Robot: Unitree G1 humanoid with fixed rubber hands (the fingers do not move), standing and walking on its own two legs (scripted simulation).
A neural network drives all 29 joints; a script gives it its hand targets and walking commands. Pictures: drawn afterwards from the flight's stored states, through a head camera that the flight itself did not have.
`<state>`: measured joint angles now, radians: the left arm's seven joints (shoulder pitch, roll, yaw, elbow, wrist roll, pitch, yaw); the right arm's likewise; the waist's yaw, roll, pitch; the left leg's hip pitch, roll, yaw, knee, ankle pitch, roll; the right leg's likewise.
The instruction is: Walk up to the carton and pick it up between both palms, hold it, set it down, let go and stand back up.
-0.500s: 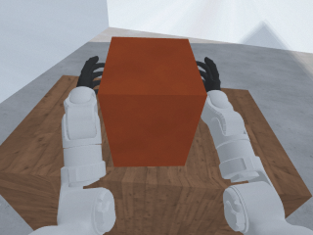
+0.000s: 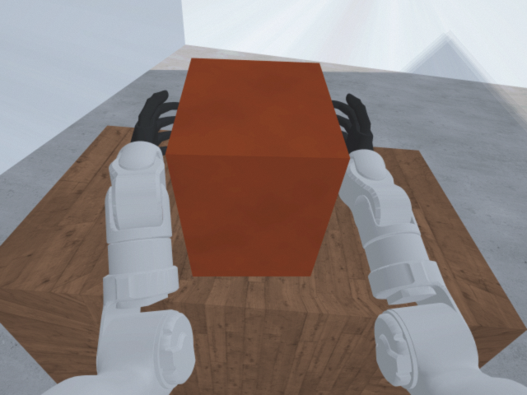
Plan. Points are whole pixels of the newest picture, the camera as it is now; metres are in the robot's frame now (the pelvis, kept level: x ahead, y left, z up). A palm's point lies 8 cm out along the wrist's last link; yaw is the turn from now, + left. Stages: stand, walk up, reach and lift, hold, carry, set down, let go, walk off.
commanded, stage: set down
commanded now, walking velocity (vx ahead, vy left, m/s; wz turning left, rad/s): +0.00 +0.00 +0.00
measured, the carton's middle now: (254, 173) +0.40 +0.00 +0.17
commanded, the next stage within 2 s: none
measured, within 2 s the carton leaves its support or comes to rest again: neither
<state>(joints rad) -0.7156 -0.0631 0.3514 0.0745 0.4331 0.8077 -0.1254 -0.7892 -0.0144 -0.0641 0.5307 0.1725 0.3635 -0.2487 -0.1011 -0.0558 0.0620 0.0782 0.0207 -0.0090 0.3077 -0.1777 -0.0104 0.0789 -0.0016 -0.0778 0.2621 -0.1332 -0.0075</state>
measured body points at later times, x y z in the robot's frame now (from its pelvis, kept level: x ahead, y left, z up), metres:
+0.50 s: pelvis +0.02 +0.01 +0.00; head -0.01 +0.05 +0.45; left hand +0.41 +0.15 +0.19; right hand +0.39 -0.14 +0.18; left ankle +0.01 +0.13 -0.75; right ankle +0.03 -0.11 -0.75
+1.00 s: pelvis +0.03 +0.03 +0.00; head +0.00 +0.06 +0.45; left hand +0.43 +0.14 +0.17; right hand +0.40 -0.15 +0.16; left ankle +0.01 +0.13 -0.75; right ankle +0.03 -0.11 -0.75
